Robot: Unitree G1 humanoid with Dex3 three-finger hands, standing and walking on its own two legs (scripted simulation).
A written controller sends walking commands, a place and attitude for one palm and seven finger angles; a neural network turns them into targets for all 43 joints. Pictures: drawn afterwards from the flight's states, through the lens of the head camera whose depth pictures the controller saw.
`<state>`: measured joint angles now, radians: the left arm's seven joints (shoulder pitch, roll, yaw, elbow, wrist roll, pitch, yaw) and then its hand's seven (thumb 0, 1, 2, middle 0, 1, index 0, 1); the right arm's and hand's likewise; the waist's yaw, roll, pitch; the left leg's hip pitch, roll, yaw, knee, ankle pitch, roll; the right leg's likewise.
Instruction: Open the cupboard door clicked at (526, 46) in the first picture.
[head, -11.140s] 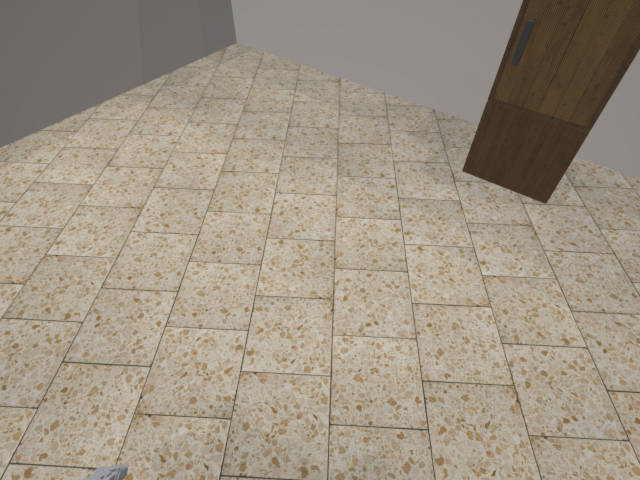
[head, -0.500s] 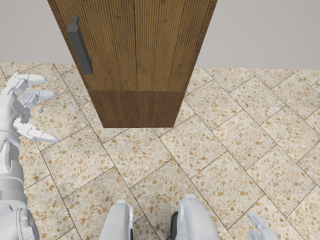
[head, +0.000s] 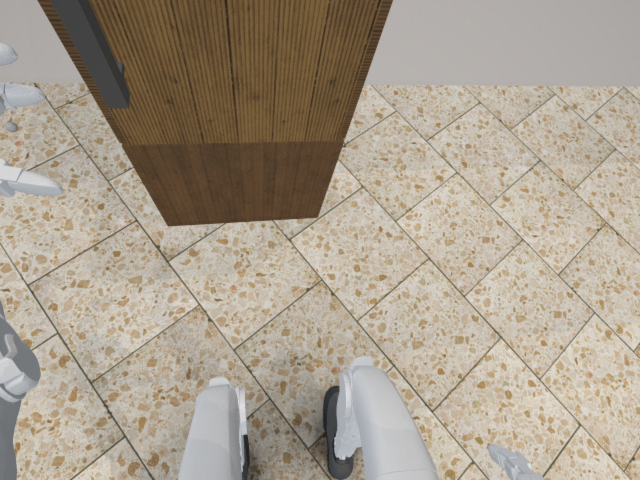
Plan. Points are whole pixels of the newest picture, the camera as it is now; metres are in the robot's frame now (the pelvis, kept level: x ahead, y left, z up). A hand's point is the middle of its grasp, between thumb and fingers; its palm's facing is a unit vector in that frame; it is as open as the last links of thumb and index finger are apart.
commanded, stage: move the hooked fingers beside the handle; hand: left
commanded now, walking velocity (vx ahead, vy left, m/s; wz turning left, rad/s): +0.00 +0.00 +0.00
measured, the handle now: (97, 39) +0.62 +0.24 +0.05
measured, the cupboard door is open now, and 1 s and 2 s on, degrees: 0 0 0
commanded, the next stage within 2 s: slide the fingers in behind the handle in 1.20 s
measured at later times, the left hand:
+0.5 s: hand (28, 66) +0.57 +0.30 +0.05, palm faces +0.05 -1.00 -0.03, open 14.0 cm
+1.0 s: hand (30, 75) +0.56 +0.30 +0.05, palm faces +0.06 -1.00 -0.03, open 14.0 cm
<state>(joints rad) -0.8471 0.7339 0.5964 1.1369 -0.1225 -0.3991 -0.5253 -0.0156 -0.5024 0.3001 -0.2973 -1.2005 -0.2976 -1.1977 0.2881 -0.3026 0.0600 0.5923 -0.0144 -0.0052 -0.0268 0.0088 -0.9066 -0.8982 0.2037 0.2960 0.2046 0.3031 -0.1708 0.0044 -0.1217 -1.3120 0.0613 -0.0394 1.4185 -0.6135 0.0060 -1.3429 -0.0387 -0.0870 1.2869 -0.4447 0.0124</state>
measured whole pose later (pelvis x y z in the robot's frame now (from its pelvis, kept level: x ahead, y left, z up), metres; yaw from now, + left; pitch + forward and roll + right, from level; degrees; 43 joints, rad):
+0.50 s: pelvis +0.00 +0.01 -0.02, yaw -2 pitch +35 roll -8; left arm -1.15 0.95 0.60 1.25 0.01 -0.30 -0.49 -0.02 -0.50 0.30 -0.30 -1.20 -0.30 -1.20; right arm 0.33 -0.29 0.12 0.55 -0.04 0.09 -0.01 0.01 -0.91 -0.90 0.20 0.30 0.20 0.30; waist -0.28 0.03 -0.10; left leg -1.47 0.07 -0.06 1.49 -0.63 0.02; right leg -1.48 -0.03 -0.11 1.31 -0.44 0.02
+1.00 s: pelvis +0.02 +0.01 +0.00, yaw -2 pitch +33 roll -7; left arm -1.00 0.85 0.61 1.16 -0.03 -0.30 -0.46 -0.02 -0.50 0.30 -0.30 -1.20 -0.30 -1.20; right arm 0.32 -0.28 0.10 0.54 -0.03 0.11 0.01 0.00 -0.91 -0.90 0.20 0.30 0.20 0.30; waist -0.25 0.02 -0.11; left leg -1.36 0.08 -0.06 1.41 -0.63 0.01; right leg -1.37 -0.02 -0.11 1.24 -0.45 0.02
